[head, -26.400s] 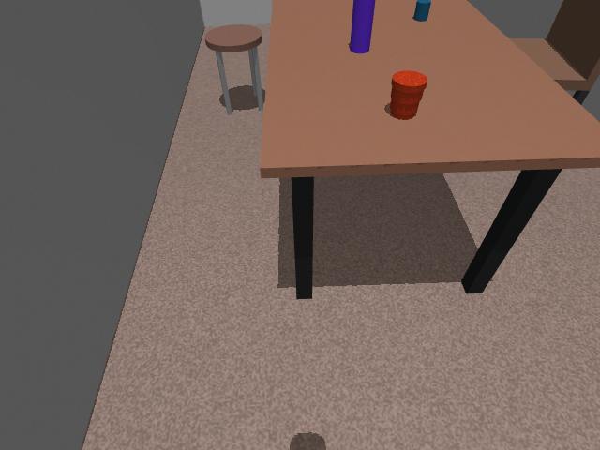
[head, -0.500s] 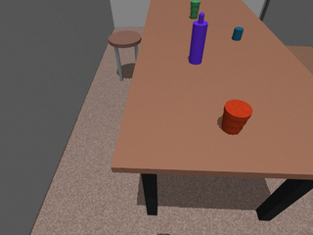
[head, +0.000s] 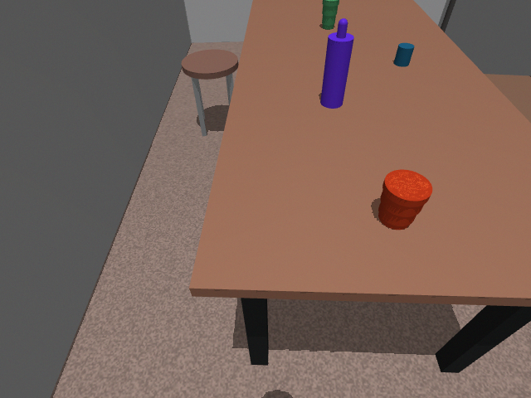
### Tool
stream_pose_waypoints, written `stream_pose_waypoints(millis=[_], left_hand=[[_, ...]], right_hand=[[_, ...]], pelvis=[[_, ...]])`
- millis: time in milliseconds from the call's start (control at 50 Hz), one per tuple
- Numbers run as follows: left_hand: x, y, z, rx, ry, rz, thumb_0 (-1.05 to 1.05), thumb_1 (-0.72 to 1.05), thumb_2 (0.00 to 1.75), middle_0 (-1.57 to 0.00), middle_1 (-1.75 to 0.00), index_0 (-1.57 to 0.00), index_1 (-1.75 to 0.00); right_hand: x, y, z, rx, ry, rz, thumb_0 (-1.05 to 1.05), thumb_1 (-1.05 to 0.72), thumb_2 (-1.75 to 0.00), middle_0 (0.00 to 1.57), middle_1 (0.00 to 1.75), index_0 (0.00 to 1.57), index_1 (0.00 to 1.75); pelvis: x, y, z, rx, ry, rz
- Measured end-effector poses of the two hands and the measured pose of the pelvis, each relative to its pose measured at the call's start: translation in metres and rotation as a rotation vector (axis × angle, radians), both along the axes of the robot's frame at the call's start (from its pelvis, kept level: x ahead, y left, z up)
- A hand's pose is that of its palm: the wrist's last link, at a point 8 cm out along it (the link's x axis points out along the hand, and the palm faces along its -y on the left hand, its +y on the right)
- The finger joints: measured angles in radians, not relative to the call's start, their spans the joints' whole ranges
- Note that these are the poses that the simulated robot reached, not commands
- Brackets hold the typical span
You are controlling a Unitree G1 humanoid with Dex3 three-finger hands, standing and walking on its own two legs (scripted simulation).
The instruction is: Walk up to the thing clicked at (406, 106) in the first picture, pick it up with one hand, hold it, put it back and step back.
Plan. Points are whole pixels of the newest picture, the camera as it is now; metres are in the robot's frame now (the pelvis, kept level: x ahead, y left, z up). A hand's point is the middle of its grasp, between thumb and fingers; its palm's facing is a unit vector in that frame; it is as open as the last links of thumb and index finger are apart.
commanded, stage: home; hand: right
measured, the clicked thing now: (400, 202) +0.49 -0.24 +0.00
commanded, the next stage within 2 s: stand in 0.28 s
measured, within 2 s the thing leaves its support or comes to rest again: neither
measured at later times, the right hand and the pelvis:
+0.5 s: hand out of the picture +0.06 -0.26 -0.16, palm faces -0.05 +0.93 -0.35, open 16.9 cm; pelvis +0.01 +0.00 +0.00, yaw +0 degrees
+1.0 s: hand out of the picture +0.07 -0.25 -0.16, palm faces -0.03 +0.94 -0.35, open 7.7 cm; pelvis +0.01 +0.00 +0.00, yaw -1 degrees
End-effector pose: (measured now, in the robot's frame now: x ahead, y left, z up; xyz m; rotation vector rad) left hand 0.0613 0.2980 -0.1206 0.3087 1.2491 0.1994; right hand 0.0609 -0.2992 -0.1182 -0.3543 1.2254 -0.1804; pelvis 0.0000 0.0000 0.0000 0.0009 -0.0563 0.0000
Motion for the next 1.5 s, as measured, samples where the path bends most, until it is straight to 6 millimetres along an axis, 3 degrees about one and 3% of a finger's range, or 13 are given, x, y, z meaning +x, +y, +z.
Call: stream_pose_waypoints(millis=[460, 580, 740, 840, 940, 1120, 1500], left_hand=[[0.003, 0.000, 0.000, 0.003, 0.023, -0.003, 0.00, 0.90, 0.90, -0.21, -0.30, -0.21, -0.30], [0.009, -0.001, 0.001, 0.003, 0.014, -0.008, 0.00, 0.91, 0.90, -0.21, -0.30, -0.21, -0.30], [0.016, -0.002, 0.002, 0.004, -0.001, -0.013, 0.00, 0.91, 0.90, -0.21, -0.30, -0.21, -0.30], [0.018, -0.002, 0.003, 0.005, -0.008, -0.015, 0.00, 0.91, 0.90, -0.21, -0.30, -0.21, -0.30], [0.018, -0.002, 0.003, 0.006, -0.010, -0.015, 0.00, 0.91, 0.90, -0.21, -0.30, -0.21, -0.30], [0.013, -0.001, 0.003, 0.007, 0.001, -0.015, 0.00, 0.91, 0.90, -0.21, -0.30, -0.21, -0.30], [0.013, -0.001, 0.002, 0.007, 0.004, -0.020, 0.00, 0.91, 0.90, -0.21, -0.30, -0.21, -0.30]], right_hand=[[-0.001, 0.000, -0.003, 0.005, 0.030, -0.020, -0.01, 0.53, -0.06, 0.07, 0.07, 0.08, 0.07], [0.003, 0.000, -0.002, 0.007, 0.023, -0.020, -0.01, 0.31, -0.29, 0.15, 0.19, 0.15, 0.19], [0.007, 0.000, -0.002, 0.008, 0.012, -0.022, 0.00, -0.22, -0.71, 0.19, 0.27, 0.19, 0.28], [0.008, 0.001, -0.002, 0.010, 0.009, -0.024, 0.00, -0.57, -0.83, 0.20, 0.29, 0.20, 0.29], [0.006, 0.001, -0.003, 0.011, 0.010, -0.026, 0.00, -0.77, -0.88, 0.20, 0.30, 0.20, 0.30], [0.001, 0.000, -0.003, 0.014, 0.023, -0.035, 0.00, -0.89, -0.90, 0.20, 0.30, 0.20, 0.30], [0.000, 0.001, -0.004, 0.018, 0.022, -0.042, 0.00, -0.91, -0.90, 0.20, 0.30, 0.20, 0.30]], pelvis=[[0.006, 0.001, 0.001, 0.001, 0.012, -0.005], [0.008, 0.001, 0.001, 0.000, 0.014, -0.006], [0.010, 0.001, 0.001, 0.000, 0.015, -0.008], [0.010, 0.000, 0.001, 0.001, 0.012, -0.008], [0.009, 0.000, 0.001, 0.001, 0.012, -0.010], [0.008, 0.000, 0.001, 0.001, 0.013, -0.012], [0.008, 0.000, 0.001, 0.001, 0.015, -0.016]])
